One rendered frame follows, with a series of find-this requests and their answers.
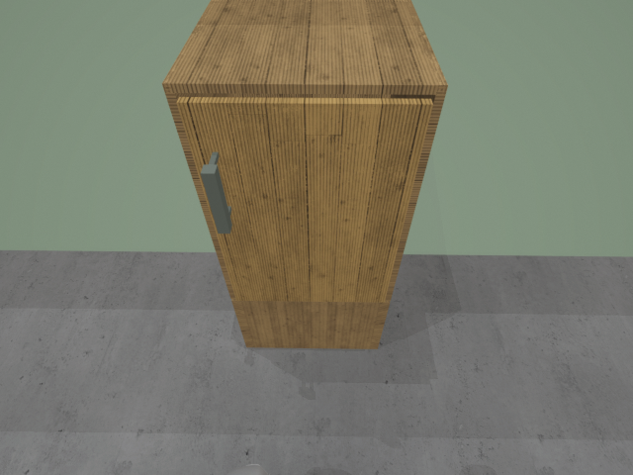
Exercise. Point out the cupboard door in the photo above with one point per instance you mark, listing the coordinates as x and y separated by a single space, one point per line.
318 189

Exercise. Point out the handle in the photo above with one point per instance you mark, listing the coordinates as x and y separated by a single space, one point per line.
216 195

